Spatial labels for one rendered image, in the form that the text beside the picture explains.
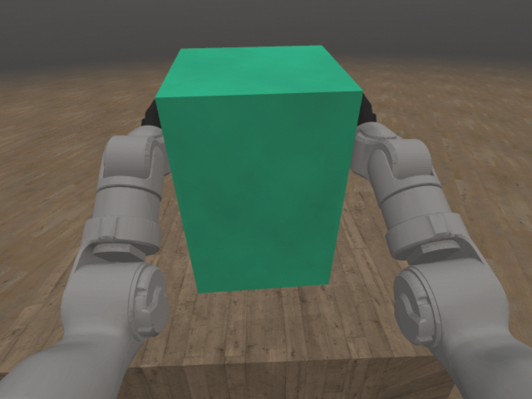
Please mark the robot right hand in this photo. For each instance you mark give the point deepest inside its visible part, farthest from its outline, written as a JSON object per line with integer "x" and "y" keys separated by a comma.
{"x": 365, "y": 114}

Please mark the robot right upper arm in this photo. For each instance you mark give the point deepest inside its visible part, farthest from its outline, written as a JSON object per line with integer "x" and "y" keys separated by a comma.
{"x": 457, "y": 310}

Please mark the pedestal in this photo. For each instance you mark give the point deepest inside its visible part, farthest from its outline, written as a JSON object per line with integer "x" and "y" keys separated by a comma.
{"x": 333, "y": 341}

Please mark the robot left hand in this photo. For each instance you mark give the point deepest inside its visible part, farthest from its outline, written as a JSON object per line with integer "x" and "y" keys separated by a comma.
{"x": 151, "y": 116}

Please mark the robot left upper arm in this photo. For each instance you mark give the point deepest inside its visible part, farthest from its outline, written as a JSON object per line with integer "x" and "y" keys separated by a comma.
{"x": 109, "y": 310}

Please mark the right robot forearm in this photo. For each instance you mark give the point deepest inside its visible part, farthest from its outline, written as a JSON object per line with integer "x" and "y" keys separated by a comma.
{"x": 421, "y": 227}

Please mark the carton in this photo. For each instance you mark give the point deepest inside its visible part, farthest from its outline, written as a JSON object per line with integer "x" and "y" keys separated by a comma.
{"x": 259, "y": 141}

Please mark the left robot forearm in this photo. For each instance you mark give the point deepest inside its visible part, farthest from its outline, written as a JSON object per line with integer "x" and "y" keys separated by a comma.
{"x": 124, "y": 226}

